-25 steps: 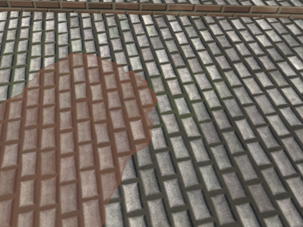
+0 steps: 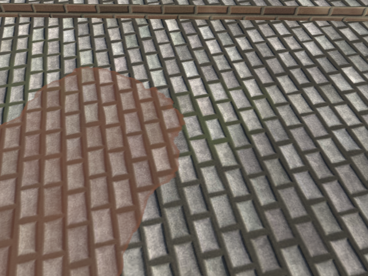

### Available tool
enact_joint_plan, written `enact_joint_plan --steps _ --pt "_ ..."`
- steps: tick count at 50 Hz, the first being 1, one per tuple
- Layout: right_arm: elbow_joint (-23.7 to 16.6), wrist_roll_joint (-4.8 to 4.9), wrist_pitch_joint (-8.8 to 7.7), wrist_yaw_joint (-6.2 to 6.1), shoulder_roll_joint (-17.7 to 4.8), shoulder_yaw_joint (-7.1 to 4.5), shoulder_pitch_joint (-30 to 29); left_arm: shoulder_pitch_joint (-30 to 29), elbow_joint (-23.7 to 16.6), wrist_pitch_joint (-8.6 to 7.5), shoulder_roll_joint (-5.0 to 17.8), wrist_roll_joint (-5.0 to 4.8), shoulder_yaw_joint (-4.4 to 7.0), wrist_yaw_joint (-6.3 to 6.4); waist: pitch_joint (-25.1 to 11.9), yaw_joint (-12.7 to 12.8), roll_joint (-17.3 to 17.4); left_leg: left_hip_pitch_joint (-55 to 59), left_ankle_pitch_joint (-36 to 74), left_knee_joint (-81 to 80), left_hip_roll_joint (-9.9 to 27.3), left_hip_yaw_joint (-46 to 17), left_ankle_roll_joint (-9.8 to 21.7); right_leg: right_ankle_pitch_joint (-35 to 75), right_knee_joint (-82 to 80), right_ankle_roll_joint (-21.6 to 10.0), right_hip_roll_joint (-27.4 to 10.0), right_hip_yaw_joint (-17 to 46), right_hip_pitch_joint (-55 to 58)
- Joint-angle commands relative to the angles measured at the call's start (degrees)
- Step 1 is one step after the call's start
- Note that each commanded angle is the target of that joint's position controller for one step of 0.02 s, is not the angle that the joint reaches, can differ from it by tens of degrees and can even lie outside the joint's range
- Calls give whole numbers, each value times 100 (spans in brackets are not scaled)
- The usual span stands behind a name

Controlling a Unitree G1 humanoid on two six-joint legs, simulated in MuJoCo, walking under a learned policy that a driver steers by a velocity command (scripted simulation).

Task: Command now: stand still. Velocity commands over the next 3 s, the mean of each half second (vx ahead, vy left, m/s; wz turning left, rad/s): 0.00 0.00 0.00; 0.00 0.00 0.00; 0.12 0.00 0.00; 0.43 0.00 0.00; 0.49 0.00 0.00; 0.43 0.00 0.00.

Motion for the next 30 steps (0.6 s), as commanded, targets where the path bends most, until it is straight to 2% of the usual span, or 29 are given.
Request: enact_joint_plan --steps 1,30 --pt "-236 2 -68 -7 -577 -85 -277 426 -93 -42 582 -7 99 14 -242 8 -117 1441 848 -57 246 -322 130 1337 -752 -203 -300 266 -1421" --pt "-53 3 -94 4 -522 -35 -185 920 129 -41 475 -28 -1 35 -182 2 -104 1332 782 196 261 -338 99 1263 -602 -161 -261 236 -1624"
